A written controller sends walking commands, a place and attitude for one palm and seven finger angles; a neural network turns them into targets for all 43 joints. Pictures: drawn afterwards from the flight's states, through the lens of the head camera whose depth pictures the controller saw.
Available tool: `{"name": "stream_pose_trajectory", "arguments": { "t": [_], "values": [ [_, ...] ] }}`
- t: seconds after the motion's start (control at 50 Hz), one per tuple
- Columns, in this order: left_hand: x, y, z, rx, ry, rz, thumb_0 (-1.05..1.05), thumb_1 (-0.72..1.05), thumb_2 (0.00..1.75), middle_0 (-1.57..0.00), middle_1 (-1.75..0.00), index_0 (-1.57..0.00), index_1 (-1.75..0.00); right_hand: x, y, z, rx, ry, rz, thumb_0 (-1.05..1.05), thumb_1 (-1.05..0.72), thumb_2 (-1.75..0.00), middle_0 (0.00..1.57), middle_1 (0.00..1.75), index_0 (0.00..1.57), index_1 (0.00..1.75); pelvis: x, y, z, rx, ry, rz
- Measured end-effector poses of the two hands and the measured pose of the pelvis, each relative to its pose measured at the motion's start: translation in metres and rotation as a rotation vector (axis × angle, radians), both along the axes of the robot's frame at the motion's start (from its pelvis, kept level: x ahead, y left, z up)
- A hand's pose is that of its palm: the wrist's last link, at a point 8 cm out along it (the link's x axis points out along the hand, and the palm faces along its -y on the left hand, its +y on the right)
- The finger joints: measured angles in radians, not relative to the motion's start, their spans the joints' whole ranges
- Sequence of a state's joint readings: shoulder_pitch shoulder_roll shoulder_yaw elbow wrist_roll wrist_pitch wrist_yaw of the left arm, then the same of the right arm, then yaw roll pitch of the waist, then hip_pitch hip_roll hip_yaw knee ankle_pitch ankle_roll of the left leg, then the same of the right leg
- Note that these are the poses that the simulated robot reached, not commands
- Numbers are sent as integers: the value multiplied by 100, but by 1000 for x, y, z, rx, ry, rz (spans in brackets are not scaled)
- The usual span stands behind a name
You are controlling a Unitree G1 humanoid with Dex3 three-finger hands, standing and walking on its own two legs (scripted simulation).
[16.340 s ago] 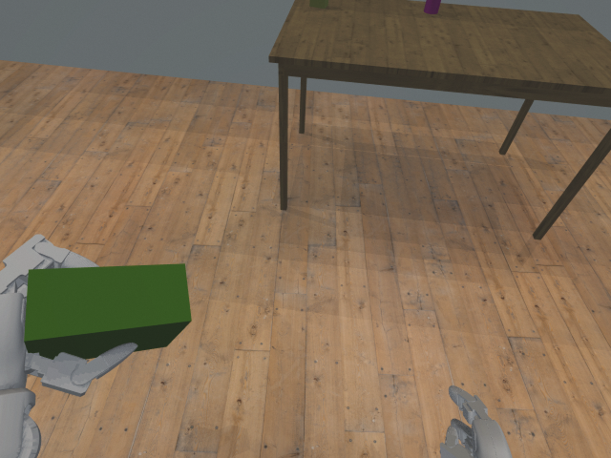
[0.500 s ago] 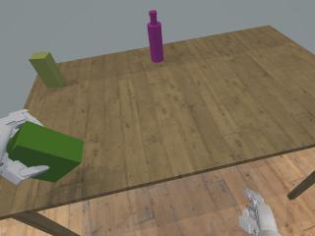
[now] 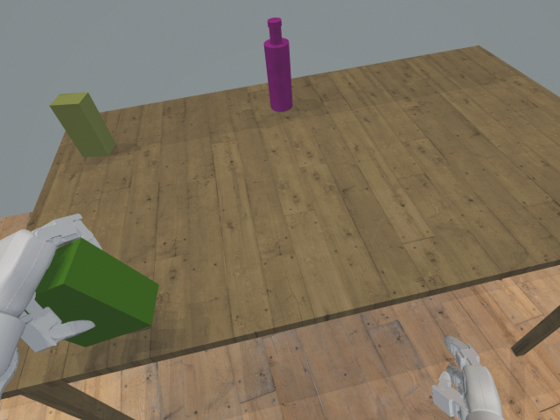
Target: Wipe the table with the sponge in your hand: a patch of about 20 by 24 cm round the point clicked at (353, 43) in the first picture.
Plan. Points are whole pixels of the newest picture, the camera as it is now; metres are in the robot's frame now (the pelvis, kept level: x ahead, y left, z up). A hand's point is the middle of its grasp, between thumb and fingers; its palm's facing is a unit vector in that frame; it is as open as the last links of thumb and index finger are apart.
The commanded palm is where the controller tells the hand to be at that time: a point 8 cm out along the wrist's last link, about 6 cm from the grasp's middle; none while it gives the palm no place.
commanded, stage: turn the palm down, sponge in hand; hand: left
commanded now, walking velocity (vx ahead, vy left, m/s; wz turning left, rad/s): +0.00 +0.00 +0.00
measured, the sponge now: (97, 304) +0.22 +0.27 +0.09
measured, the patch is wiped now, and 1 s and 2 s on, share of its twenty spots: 0.00 0.00 0.00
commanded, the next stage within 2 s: move the sponge above the wiping area in 1.06 s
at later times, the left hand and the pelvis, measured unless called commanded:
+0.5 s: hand (53, 280) +0.22 +0.30 +0.15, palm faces +0.05 -0.15 -0.99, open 10.2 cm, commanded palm +0.18 +0.32 +0.23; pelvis -0.01 +0.04 +0.02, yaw -1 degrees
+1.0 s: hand (42, 272) +0.21 +0.30 +0.17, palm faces +0.12 -0.01 -0.99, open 10.1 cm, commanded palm +0.18 +0.30 +0.23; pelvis -0.02 +0.02 +0.02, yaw -2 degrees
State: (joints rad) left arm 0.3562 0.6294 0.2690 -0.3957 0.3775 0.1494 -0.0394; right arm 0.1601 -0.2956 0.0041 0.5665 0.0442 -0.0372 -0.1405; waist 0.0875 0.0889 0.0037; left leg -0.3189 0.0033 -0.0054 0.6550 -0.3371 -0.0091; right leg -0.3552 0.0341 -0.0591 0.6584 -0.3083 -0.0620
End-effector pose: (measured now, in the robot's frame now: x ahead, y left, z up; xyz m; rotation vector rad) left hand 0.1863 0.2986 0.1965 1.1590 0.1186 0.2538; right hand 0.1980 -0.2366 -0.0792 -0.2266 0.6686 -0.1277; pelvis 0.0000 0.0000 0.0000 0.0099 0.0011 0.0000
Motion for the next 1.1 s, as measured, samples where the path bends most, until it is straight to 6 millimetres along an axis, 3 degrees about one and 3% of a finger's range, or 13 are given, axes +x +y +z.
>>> {"name": "stream_pose_trajectory", "arguments": {
  "t": [0.06, 0.12, 0.24, 0.3, 0.34, 0.44, 0.52, 0.68, 0.74, 0.88, 0.96, 1.04, 1.1],
  "values": [
    [0, -15, 5, 46, -50, -90, -1, -50, 102, -71, -133, -74, -132, 7, 17, 9, 7, -40, 24, 2, -90, -90, 20, 30, 20, 30, -1, 7, 2, -6, -9, -2],
    [1, -14, 18, 106, -108, -98, -1, -51, 102, -72, -133, -75, -132, 13, 35, 17, 36, -65, 44, 2, -90, -90, 20, 30, 20, 30, -1, 14, 4, -9, -21, -8],
    [6, 30, 36, 152, -109, 115, 0, -50, 102, -72, -133, -74, -132, 16, 54, 22, 75, -54, 47, 1, -90, -90, 21, 30, 18, 29, -6, 27, 10, -9, -43, -11],
    [8, 45, 30, 155, -28, 188, 0, -50, 102, -71, -133, -74, -132, 15, 58, 23, 68, -38, 65, 2, -90, -90, 20, 30, 17, 29, -10, 33, 12, -7, -51, -10],
    [9, 45, 21, 152, 34, 181, 0, -50, 102, -71, -134, -74, -132, 15, 61, 24, 63, -35, 74, 2, -90, -90, 20, 30, 17, 29, -12, 36, 13, -7, -55, -7],
    [9, 16, 0, 182, 116, 3, 0, -50, 102, -71, -134, -74, -132, 14, 65, 25, 38, -26, 77, 2, -90, -90, 20, 30, 15, 28, -14, 43, 15, -6, -65, -16],
    [8, 2, 11, 273, 43, -90, 0, -50, 102, -72, -133, -74, -132, 14, 67, 26, 29, -19, 80, 2, -90, -90, 20, 30, 14, 27, -12, 44, 16, -7, -77, -25],
    [15, 39, 46, 306, -78, 176, 0, -50, 102, -71, -133, -74, -132, 15, 63, 27, 65, -6, 89, 2, -90, -90, 20, 30, 15, 28, -15, 39, 19, -4, -77, -26],
    [14, 36, 37, 265, -18, 207, 0, -50, 102, -71, -134, -74, -132, 15, 61, 26, 80, -11, 90, 2, -90, -90, 20, 30, 16, 29, -18, 38, 19, -3, -72, -23],
    [5, -8, -1, 289, 148, 17, 0, -50, 102, -71, -133, -74, -132, 15, 58, 24, 72, -27, 104, 2, -90, -90, 20, 30, 18, 29, -20, 32, 18, 6, -78, -26],
    [3, -13, 13, 370, 83, -15, 0, -50, 102, -72, -133, -75, -131, 15, 56, 24, 66, -26, 120, 2, -90, -90, 20, 30, 18, 30, -20, 24, 18, 5, -93, -27],
    [2, -1, 38, 366, -24, 78, 0, -50, 102, -72, -133, -75, -131, 16, 54, 24, 85, -24, 124, 2, -90, -90, 20, 30, 18, 30, -20, 18, 18, 3, -98, -27],
    [2, 6, 44, 335, -35, 163, 0, -50, 102, -72, -133, -74, -132, 16, 52, 23, 102, -28, 126, 2, -90, -90, 20, 30, 19, 30, -22, 15, 18, 4, -94, -25]
  ]
}}
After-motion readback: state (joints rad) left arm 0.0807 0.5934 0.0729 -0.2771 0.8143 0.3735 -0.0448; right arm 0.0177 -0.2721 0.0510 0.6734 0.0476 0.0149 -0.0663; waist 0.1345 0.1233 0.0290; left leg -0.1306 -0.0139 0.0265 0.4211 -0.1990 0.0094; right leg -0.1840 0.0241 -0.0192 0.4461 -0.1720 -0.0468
